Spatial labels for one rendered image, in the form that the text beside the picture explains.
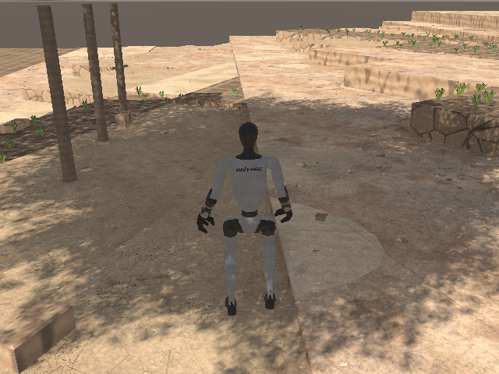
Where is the left robot hand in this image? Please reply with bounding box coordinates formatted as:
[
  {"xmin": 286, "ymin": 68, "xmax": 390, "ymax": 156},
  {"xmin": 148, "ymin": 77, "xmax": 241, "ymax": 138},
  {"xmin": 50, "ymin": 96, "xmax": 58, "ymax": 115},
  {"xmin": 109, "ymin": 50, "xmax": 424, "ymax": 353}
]
[{"xmin": 197, "ymin": 214, "xmax": 214, "ymax": 233}]

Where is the robot left forearm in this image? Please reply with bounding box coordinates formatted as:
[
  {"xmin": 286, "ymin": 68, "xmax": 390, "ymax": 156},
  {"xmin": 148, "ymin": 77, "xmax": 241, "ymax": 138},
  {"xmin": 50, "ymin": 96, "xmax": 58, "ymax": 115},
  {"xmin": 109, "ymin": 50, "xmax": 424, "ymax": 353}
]
[{"xmin": 200, "ymin": 188, "xmax": 217, "ymax": 218}]

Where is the left robot shin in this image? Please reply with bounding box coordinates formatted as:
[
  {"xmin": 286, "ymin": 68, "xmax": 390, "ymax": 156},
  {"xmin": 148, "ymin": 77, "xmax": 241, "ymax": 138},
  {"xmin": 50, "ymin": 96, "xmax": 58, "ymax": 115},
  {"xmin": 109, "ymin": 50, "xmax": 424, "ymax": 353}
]
[{"xmin": 225, "ymin": 256, "xmax": 236, "ymax": 305}]

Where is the robot right forearm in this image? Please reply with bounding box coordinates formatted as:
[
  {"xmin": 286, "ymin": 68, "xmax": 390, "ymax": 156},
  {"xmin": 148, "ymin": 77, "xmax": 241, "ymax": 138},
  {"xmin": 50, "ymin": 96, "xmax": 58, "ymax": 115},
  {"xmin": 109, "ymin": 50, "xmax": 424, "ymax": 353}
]
[{"xmin": 278, "ymin": 186, "xmax": 291, "ymax": 212}]

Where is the right robot hand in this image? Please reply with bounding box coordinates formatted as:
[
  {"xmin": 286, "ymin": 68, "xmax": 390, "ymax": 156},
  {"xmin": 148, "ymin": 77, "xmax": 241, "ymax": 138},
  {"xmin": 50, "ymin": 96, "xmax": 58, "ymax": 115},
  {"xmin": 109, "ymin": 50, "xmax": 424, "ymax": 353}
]
[{"xmin": 274, "ymin": 208, "xmax": 292, "ymax": 223}]

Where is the right robot upper arm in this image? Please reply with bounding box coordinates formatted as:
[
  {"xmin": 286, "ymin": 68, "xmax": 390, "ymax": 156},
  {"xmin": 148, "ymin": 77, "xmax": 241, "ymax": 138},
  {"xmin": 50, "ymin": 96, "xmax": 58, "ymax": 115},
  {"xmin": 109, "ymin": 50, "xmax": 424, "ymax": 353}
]
[{"xmin": 265, "ymin": 156, "xmax": 286, "ymax": 198}]

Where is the left robot upper arm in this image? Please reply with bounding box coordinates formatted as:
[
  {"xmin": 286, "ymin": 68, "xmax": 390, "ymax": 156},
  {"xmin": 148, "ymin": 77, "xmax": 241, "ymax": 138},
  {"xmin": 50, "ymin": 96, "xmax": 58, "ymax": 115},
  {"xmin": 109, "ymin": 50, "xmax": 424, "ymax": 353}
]
[{"xmin": 210, "ymin": 157, "xmax": 233, "ymax": 200}]

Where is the right robot thigh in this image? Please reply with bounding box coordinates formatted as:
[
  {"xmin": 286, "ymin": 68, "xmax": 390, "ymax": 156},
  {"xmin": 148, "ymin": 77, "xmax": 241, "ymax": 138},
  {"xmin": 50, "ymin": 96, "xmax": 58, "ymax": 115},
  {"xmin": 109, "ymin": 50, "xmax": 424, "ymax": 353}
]
[{"xmin": 260, "ymin": 216, "xmax": 276, "ymax": 259}]

